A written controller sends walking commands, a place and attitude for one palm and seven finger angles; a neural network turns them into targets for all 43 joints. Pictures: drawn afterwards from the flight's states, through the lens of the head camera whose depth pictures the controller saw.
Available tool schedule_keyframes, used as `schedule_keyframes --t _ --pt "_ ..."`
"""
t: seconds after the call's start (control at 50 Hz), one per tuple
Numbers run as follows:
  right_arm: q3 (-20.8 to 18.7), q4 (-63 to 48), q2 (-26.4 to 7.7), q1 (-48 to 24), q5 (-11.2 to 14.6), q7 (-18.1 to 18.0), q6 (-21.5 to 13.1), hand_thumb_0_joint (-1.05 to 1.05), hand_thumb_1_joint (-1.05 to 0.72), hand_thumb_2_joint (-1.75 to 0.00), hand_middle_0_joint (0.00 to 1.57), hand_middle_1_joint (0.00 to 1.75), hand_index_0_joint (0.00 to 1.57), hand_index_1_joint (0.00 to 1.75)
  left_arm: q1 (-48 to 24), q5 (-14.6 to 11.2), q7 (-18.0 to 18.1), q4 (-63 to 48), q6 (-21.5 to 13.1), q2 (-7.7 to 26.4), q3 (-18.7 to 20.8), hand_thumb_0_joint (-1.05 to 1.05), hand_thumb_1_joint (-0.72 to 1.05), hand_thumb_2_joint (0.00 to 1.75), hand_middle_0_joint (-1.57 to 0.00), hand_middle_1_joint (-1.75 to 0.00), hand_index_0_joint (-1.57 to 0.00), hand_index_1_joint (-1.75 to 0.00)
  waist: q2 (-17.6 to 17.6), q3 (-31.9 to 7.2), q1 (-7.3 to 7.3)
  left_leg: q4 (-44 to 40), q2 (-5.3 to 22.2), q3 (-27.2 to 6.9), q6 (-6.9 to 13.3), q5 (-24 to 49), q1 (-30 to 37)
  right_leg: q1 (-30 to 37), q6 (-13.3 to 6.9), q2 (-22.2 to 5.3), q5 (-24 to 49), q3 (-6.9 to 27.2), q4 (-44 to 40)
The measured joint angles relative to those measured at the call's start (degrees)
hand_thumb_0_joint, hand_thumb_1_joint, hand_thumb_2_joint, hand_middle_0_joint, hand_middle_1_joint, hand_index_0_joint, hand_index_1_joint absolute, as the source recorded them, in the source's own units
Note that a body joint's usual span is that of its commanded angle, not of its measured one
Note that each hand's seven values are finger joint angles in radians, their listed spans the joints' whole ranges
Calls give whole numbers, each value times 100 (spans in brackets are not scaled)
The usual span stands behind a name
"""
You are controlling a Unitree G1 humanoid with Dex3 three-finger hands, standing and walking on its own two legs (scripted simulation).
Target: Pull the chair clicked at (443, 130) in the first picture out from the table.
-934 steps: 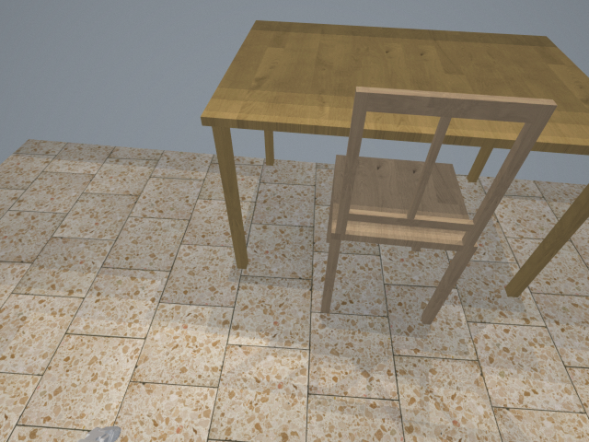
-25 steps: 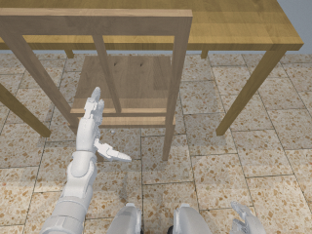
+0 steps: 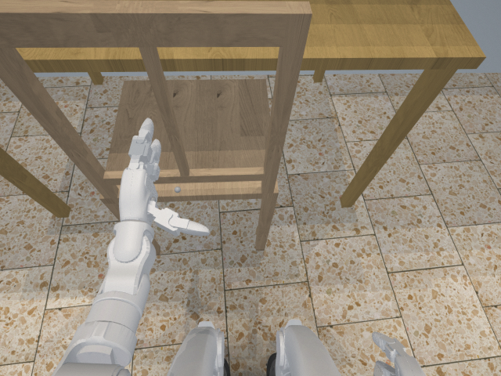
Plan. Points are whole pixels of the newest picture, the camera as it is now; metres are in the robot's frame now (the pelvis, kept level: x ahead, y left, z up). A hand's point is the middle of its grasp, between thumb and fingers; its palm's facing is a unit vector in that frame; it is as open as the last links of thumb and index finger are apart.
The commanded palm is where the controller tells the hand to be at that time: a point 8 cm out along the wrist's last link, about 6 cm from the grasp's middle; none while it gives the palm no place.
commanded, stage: push the fingers through the gap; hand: left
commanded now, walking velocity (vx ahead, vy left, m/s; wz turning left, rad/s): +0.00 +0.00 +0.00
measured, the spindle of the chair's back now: (170, 124) +0.51 +0.14 +0.05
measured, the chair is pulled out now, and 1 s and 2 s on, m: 0.00 0.00 0.00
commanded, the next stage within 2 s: hook a spindle and tug to test in 1.18 s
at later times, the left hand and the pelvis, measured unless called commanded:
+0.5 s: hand (183, 159) +0.46 +0.12 +0.02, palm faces +0.05 -1.00 -0.04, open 16.9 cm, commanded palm +0.43 +0.16 +0.02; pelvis +0.00 +0.00 +0.00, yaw -1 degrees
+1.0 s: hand (186, 146) +0.48 +0.11 +0.02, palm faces +0.06 -1.00 -0.05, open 16.9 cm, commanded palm +0.45 +0.16 +0.02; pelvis +0.00 -0.01 +0.00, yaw -1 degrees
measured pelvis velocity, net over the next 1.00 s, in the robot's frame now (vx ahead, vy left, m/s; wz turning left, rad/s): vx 0.00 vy -0.01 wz -0.02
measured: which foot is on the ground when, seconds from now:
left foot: down 0.00-1.00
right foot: down 0.00-1.00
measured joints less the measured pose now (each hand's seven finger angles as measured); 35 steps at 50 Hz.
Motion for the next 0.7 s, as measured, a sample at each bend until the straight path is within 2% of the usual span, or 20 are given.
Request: schedule_keyframes --t 0.06,0.12,0.24,0.38,0.46,0.56,0.7 --pt "7 65 -3 30 -27 31 14 0 -90 -90 20 30 20 30 -217 120 78 221 -149 30 60 -1 -50 30 -6 -8 -6 -8 -16 -19 -24 29 -5 1 11 -12 -26 -23 7 -5 -12 0 27" --pt "8 86 -7 42 -32 66 67 0 -90 -90 20 30 20 30 -467 195 99 512 -138 108 124 -1 -50 30 -6 -8 -6 -8 -19 -10 -64 72 -8 -9 14 -18 -83 -71 8 -10 -18 -11 60" --pt "-13 97 -21 83 -31 77 117 0 -90 -90 20 30 20 30 -738 146 95 829 -47 145 218 -1 -50 30 -6 -8 -6 -8 15 44 -121 70 -1 -6 23 3 -156 -137 22 -3 17 -8 38" --pt "-20 210 -17 139 -82 96 121 0 -90 -90 20 30 20 30 -1127 271 217 1123 -257 140 323 -1 -50 30 -6 -8 -6 -8 25 24 -177 51 7 14 26 11 -200 -194 27 6 31 15 26" --pt "6 224 -10 155 -101 122 188 0 -90 -90 20 30 20 30 -1476 374 235 1574 -229 239 497 -1 -50 30 -6 -8 -6 -8 21 23 -251 71 15 17 20 9 -262 -263 14 14 28 17 53" --pt "8 185 -1 226 -123 127 219 0 -90 -90 20 30 20 30 -1672 328 204 1819 -242 370 733 -1 -50 30 -6 -8 -6 -8 17 52 -319 75 38 26 3 11 -332 -348 -3 36 36 26 64" --pt "-8 297 -22 302 -156 151 254 0 -90 -90 20 30 20 30 -1981 379 121 2099 -418 477 784 -1 -50 30 -6 -8 -6 -8 35 50 -339 96 49 -6 -21 -8 -401 -407 -25 50 16 -3 75"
